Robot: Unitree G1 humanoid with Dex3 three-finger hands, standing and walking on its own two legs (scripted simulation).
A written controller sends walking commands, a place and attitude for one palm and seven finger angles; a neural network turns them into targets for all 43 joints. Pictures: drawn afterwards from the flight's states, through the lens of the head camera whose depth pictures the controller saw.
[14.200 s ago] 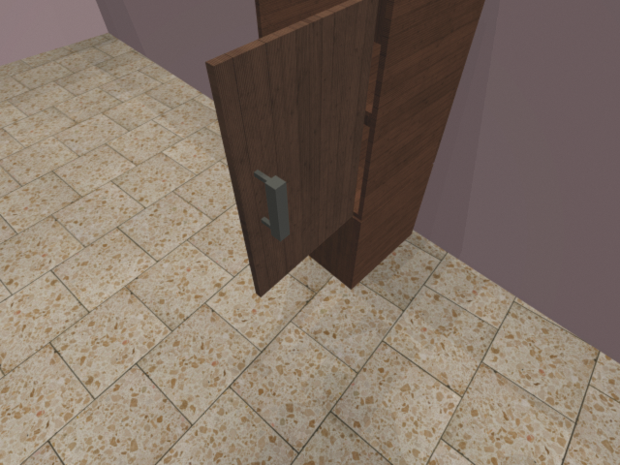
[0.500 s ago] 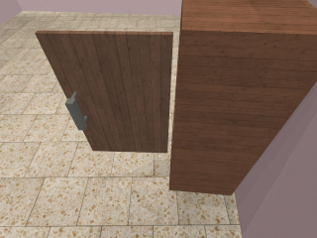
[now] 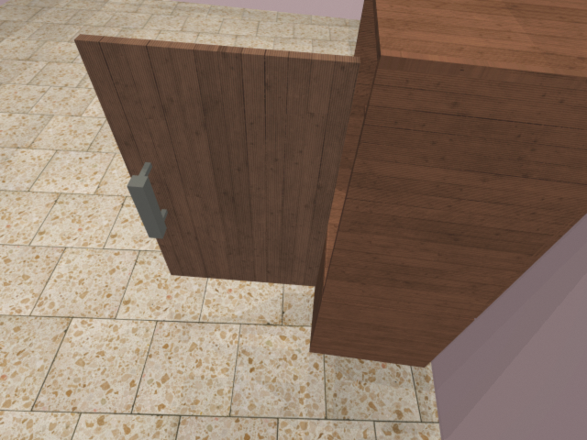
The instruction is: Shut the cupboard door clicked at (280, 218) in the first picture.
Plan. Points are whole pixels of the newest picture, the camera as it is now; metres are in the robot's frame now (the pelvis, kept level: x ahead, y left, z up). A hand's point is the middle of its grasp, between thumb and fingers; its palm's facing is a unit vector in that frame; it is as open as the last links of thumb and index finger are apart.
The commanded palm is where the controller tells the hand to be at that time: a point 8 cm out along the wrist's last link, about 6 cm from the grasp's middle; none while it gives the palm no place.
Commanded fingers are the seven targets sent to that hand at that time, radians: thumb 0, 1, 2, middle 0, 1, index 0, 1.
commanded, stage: shuffle to correct the standing spot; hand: left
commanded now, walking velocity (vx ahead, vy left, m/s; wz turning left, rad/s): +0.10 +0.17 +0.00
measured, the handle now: (152, 200) +0.49 +0.31 -0.02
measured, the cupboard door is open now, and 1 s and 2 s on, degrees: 93 93 93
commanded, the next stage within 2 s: come to a stop and stand still in 0.42 s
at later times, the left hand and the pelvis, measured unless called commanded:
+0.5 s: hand out of the picture +0.05 +0.24 -0.16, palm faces +0.09 -0.97 -0.23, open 7.4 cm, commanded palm none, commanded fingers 0.00 0.90 0.90 -0.20 -0.30 -0.20 -0.30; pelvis +0.05 +0.05 +0.01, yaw +2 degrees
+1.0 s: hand out of the picture +0.10 +0.27 -0.16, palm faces +0.04 -0.97 -0.23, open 7.3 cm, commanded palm none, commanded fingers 0.00 0.90 0.90 -0.20 -0.30 -0.20 -0.30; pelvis +0.06 +0.09 +0.00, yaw +1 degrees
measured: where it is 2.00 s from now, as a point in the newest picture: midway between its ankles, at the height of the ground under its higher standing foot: outside the picture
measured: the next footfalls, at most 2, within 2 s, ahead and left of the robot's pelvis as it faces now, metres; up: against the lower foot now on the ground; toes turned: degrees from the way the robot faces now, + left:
right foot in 0.22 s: +0.07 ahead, -0.09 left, +0.00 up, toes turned -7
left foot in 0.58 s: +0.08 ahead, +0.21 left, +0.00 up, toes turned +0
